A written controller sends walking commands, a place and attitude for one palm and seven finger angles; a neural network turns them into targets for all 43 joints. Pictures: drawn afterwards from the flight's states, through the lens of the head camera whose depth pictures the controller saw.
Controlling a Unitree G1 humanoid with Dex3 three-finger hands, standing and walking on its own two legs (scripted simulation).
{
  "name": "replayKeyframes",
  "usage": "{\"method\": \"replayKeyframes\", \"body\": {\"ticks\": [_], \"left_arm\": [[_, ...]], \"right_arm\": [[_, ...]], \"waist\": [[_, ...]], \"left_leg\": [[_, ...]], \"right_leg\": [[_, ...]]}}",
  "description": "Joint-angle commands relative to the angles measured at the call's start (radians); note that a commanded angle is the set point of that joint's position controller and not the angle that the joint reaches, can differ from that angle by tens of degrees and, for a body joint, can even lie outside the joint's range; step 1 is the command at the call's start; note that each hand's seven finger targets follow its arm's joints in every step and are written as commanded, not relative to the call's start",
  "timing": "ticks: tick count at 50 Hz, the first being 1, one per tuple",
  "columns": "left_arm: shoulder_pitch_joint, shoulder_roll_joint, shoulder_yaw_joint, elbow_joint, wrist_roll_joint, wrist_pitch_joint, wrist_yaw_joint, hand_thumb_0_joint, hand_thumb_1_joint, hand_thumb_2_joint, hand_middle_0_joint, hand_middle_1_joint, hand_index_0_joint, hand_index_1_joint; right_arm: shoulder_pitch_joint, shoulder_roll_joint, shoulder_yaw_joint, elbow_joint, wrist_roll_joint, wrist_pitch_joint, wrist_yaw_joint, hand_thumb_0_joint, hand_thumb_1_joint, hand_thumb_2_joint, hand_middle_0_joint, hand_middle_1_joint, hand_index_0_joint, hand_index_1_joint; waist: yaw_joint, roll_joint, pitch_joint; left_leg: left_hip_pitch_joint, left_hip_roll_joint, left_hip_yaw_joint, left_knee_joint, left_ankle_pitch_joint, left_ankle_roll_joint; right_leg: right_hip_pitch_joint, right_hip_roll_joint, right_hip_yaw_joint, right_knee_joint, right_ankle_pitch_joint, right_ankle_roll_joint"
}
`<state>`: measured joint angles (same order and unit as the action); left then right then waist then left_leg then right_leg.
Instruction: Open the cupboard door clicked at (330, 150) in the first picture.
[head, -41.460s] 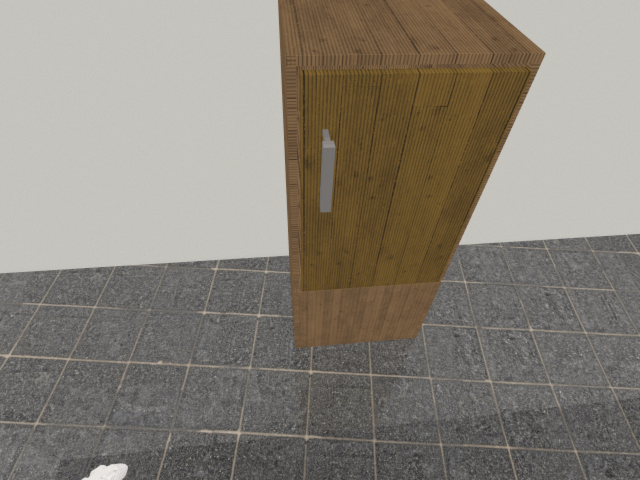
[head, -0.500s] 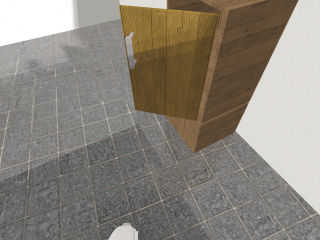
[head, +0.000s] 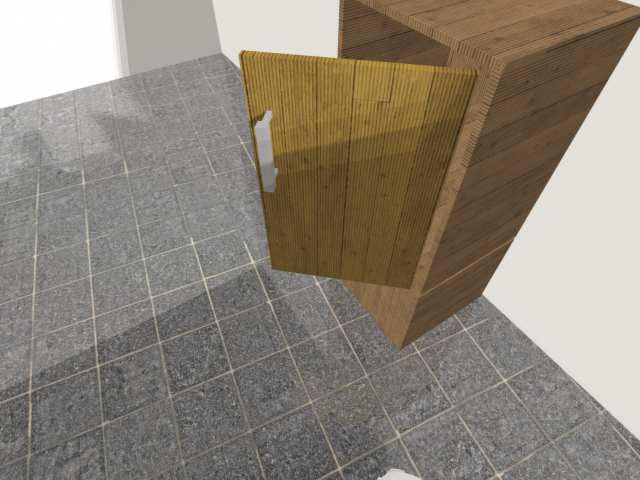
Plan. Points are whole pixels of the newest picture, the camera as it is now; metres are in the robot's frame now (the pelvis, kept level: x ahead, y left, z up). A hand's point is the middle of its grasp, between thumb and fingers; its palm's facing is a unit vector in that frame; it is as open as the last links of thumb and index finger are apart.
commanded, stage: come to a stop and stand still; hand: left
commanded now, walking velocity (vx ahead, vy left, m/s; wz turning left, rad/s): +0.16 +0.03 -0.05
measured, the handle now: (269, 152) +0.66 +0.14 +0.02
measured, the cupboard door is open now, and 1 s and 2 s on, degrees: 47 47 47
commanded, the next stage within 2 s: none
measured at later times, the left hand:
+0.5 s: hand out of the picture +0.12 +0.20 -0.18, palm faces +0.05 -0.97 -0.24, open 7.3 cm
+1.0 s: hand out of the picture +0.04 +0.21 -0.18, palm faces +0.02 -0.98 -0.20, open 7.4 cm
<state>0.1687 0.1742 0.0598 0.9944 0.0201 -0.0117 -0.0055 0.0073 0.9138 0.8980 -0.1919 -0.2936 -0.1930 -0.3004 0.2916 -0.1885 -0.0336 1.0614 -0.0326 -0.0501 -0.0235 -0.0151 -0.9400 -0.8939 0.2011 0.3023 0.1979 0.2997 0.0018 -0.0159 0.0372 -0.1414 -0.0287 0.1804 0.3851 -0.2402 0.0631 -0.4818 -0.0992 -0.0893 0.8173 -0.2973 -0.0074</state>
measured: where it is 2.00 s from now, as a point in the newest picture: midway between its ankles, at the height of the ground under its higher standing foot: outside the picture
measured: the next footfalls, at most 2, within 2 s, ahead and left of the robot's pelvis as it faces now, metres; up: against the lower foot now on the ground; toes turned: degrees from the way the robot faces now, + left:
right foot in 0.10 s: +0.08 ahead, -0.10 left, +0.00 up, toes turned -4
left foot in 0.30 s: +0.09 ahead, +0.12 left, +0.00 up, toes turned +3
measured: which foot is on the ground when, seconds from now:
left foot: down 0.00-0.10, up 0.12-0.28, down 0.30-1.00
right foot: up 0.00-0.08, down 0.10-1.00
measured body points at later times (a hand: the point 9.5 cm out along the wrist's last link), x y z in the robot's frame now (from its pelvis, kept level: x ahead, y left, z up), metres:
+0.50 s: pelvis +0.06 +0.00 -0.01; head +0.09 +0.01 +0.44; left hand +0.12 +0.25 -0.16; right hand +0.10 -0.23 -0.17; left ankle +0.07 +0.12 -0.74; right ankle +0.04 -0.10 -0.74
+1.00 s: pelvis +0.00 +0.03 -0.01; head -0.02 +0.05 +0.44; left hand +0.04 +0.27 -0.16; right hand +0.07 -0.20 -0.14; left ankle +0.05 +0.12 -0.74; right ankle +0.04 -0.10 -0.74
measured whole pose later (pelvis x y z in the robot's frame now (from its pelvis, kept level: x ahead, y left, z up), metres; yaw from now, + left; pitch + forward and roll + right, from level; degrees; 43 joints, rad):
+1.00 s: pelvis +0.00 +0.03 -0.01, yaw -1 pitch -3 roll -1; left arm 0.30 0.18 0.00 0.97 0.02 0.02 0.03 0.01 0.90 0.90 -0.20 -0.29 -0.20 -0.30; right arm 0.24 -0.16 -0.01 0.96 -0.02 0.01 -0.01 0.00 -0.93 -0.89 0.20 0.30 0.20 0.30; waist 0.00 -0.01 -0.01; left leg -0.26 0.00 0.07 0.54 -0.24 0.05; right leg -0.25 -0.04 -0.06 0.52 -0.23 0.01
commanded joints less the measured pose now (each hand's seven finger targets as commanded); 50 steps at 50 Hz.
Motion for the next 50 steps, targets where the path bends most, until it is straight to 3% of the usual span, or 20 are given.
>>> {"method": "replayKeyframes", "body": {"ticks": [1,3,5,6,10,14,16,19,22,24,26,28,30,31,33,35,38,42,46,50], "left_arm": [[0.071,0.034,-0.003,-0.033,0.006,-0.006,-0.002,0.0,0.9,0.9,-0.2,-0.3,-0.2,-0.3],[0.145,0.072,0.002,-0.005,0.007,-0.019,0.007,0.0,0.9,0.9,-0.2,-0.3,-0.2,-0.3],[0.217,0.189,0.008,0.026,-0.004,-0.036,0.023,0.0,0.9,0.9,-0.2,-0.3,-0.2,-0.3],[0.195,0.195,-0.003,0.02,-0.009,-0.034,0.029,0.0,0.9,0.9,-0.2,-0.3,-0.2,-0.3],[0.062,0.156,-0.006,0.0,-0.006,-0.021,0.054,0.0,0.9,0.9,-0.2,-0.3,-0.2,-0.3],[0.041,0.159,0.004,0.0,-0.021,0.009,0.051,0.0,0.9,0.9,-0.2,-0.3,-0.2,-0.3],[0.045,0.109,0.002,-0.022,-0.021,0.025,0.047,0.0,0.9,0.9,-0.2,-0.3,-0.2,-0.3],[0.038,0.081,0.001,-0.03,-0.01,0.055,0.046,0.0,0.9,0.9,-0.2,-0.3,-0.2,-0.3],[0.068,0.072,0.001,-0.023,-0.008,0.055,0.038,0.0,0.9,0.9,-0.2,-0.3,-0.2,-0.3],[0.119,0.08,-0.001,-0.011,-0.006,0.041,0.039,0.0,0.9,0.9,-0.2,-0.3,-0.2,-0.3],[0.112,0.14,0.001,-0.009,0.0,0.022,0.044,0.0,0.9,0.9,-0.2,-0.3,-0.2,-0.3],[0.061,0.158,-0.004,-0.008,-0.003,0.008,0.043,0.0,0.9,0.9,-0.2,-0.3,-0.2,-0.3],[0.043,0.145,-0.012,-0.009,-0.003,0.005,0.043,0.0,0.9,0.9,-0.2,-0.3,-0.2,-0.3],[0.151,0.154,-0.013,-0.026,0.015,-0.016,0.084,0.0,0.9,0.9,-0.2,-0.3,-0.2,-0.3],[0.173,0.184,-0.014,-0.037,0.0,-0.028,0.083,0.0,0.9,0.9,-0.2,-0.3,-0.2,-0.3],[0.171,0.161,-0.014,-0.053,-0.007,-0.018,0.079,0.0,0.9,0.9,-0.2,-0.3,-0.2,-0.3],[0.159,0.128,-0.025,-0.059,0.0,0.001,0.07,0.0,0.9,0.9,-0.2,-0.3,-0.2,-0.3],[0.153,0.117,-0.039,-0.063,0.003,0.011,0.053,0.0,0.9,0.9,-0.2,-0.3,-0.2,-0.3],[0.159,0.118,-0.038,-0.076,0.005,0.021,0.043,0.0,0.9,0.9,-0.2,-0.3,-0.2,-0.3],[0.214,0.101,-0.033,-0.075,0.012,0.026,0.038,0.0,0.9,0.9,-0.2,-0.3,-0.2,-0.3]], "right_arm": [[0.035,-0.114,-0.017,-0.03,0.0,-0.003,0.004,0.0,-0.9,-0.9,0.2,0.3,0.2,0.3],[0.027,-0.087,-0.004,-0.021,0.009,0.0,0.003,0.0,-0.9,-0.9,0.2,0.3,0.2,0.3],[0.071,-0.045,0.006,-0.029,0.022,0.01,0.005,0.0,-0.9,-0.9,0.2,0.3,0.2,0.3],[0.067,-0.051,0.007,-0.022,0.026,0.024,0.001,0.0,-0.9,-0.9,0.2,0.3,0.2,0.3],[0.098,-0.023,0.005,0.02,0.04,0.058,-0.011,0.0,-0.9,-0.9,0.2,0.3,0.2,0.3],[0.118,-0.04,-0.007,0.042,0.024,0.067,-0.012,0.0,-0.9,-0.9,0.2,0.3,0.2,0.3],[0.068,-0.103,-0.025,-0.003,0.013,0.068,-0.019,0.0,-0.9,-0.9,0.2,0.3,0.2,0.3],[-0.011,-0.117,-0.033,-0.038,0.011,0.074,-0.019,0.0,-0.9,-0.9,0.2,0.3,0.2,0.3],[-0.029,-0.115,-0.033,-0.049,0.007,0.07,-0.026,0.0,-0.9,-0.9,0.2,0.3,0.2,0.3],[-0.056,-0.129,-0.038,-0.063,0.013,0.069,-0.024,0.0,-0.9,-0.9,0.2,0.3,0.2,0.3],[-0.04,-0.085,-0.038,-0.072,0.026,0.07,-0.017,0.0,-0.9,-0.9,0.2,0.3,0.2,0.3],[-0.022,-0.049,-0.029,-0.058,0.028,0.083,-0.006,0.0,-0.9,-0.9,0.2,0.3,0.2,0.3],[-0.037,-0.052,-0.026,-0.052,0.025,0.084,-0.002,0.0,-0.9,-0.9,0.2,0.3,0.2,0.3],[-0.094,-0.099,-0.035,-0.136,0.024,0.048,0.002,0.0,-0.9,-0.9,0.2,0.3,0.2,0.3],[-0.051,-0.04,-0.014,-0.145,0.027,0.035,0.002,0.0,-0.9,-0.9,0.2,0.3,0.2,0.3],[-0.023,-0.092,-0.024,-0.144,0.031,0.036,-0.002,0.0,-0.9,-0.9,0.2,0.3,0.2,0.3],[-0.047,-0.095,-0.015,-0.152,0.024,0.04,-0.004,0.0,-0.9,-0.9,0.2,0.3,0.2,0.3],[-0.077,-0.097,-0.004,-0.165,0.019,0.04,0.004,0.0,-0.9,-0.9,0.2,0.3,0.2,0.3],[-0.062,-0.122,-0.008,-0.166,0.011,0.047,0.011,0.0,-0.9,-0.9,0.2,0.3,0.2,0.3],[-0.057,-0.133,-0.015,-0.17,0.007,0.051,0.012,0.0,-0.9,-0.9,0.2,0.3,0.2,0.3]], "waist": [[0.027,0.059,0.015],[0.065,-0.048,0.009],[0.049,-0.249,-0.057],[0.045,-0.166,-0.074],[-0.005,-0.17,-0.123],[-0.014,-0.023,-0.119],[0.006,0.155,-0.085],[0.016,0.199,0.018],[0.019,0.166,0.017],[0.033,0.111,-0.046],[-0.001,-0.059,-0.084],[-0.029,-0.202,-0.074],[-0.029,-0.18,-0.045],[0.0,-0.085,-0.067],[-0.013,-0.048,-0.194],[-0.012,-0.078,-0.222],[-0.004,0.057,-0.1],[0.005,0.068,0.062],[0.0,0.064,0.093],[0.018,0.064,0.065]], "left_leg": [[-0.095,0.287,-0.184,-0.128,0.117,0.105],[-0.168,0.202,-0.122,0.027,0.106,0.024],[-0.296,0.041,-0.039,0.26,-0.253,-0.088],[-0.218,0.059,-0.097,0.344,-0.37,-0.094],[-0.186,0.076,-0.146,0.282,-0.256,-0.107],[-0.036,0.089,-0.116,0.045,0.201,-0.108],[-0.045,0.25,-0.251,0.039,0.578,-0.015],[-0.177,0.304,-0.297,-0.038,0.452,0.061],[-0.134,0.306,-0.301,-0.017,0.462,0.087],[-0.072,0.257,-0.264,0.07,0.447,0.046],[-0.09,0.129,-0.156,0.177,0.201,-0.045],[-0.067,0.059,-0.132,0.209,-0.075,-0.085],[-0.058,0.061,-0.147,0.206,-0.109,-0.084],[-0.164,0.052,-0.094,0.242,-0.123,-0.101],[-0.125,0.062,-0.116,0.105,0.013,-0.059],[-0.049,0.116,-0.154,0.131,0.327,-0.036],[-0.023,0.162,-0.199,0.125,0.427,-0.02],[-0.174,0.146,-0.247,0.006,0.079,-0.01],[-0.267,0.136,-0.28,-0.088,-0.299,-0.015],[-0.355,0.16,-0.318,-0.143,-0.414,0.002]], "right_leg": [[0.187,0.028,-0.005,-0.166,0.036,-0.001],[0.366,0.018,0.039,-0.34,0.158,-0.009],[0.498,-0.292,0.378,-0.472,0.57,-0.169],[0.421,-0.337,0.371,-0.5,0.673,-0.231],[0.453,-0.227,0.191,-0.367,1.035,-0.2],[0.353,-0.137,0.119,-0.258,0.726,-0.094],[0.251,-0.02,0.033,-0.215,0.344,-0.013],[0.23,0.058,0.025,-0.104,-0.101,0.002],[0.204,0.063,0.051,-0.116,-0.142,-0.006],[0.252,0.049,0.069,-0.283,0.08,-0.008],[0.286,-0.088,0.232,-0.398,0.377,-0.055],[0.24,-0.171,0.281,-0.468,0.42,-0.128],[0.211,-0.155,0.255,-0.484,0.385,-0.137],[0.369,-0.142,0.341,-0.356,1.002,-0.081],[0.481,-0.139,0.208,-0.204,1.145,-0.073],[0.448,-0.067,0.132,-0.201,0.902,-0.041],[0.284,-0.015,0.103,-0.279,0.374,-0.034],[0.232,0.011,0.118,-0.375,0.086,-0.025],[0.206,0.031,0.11,-0.395,-0.095,-0.02],[0.276,0.055,0.065,-0.337,-0.07,-0.008]]}}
